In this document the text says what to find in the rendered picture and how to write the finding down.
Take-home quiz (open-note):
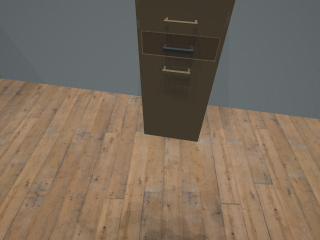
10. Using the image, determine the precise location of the drawer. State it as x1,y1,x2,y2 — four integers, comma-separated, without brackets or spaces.
142,30,220,61

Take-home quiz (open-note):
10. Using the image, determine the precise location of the cabinet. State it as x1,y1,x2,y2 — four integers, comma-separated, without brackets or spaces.
135,0,236,142

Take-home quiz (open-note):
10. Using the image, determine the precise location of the handle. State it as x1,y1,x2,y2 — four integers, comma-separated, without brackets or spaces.
163,44,194,55
162,69,190,77
163,19,198,28

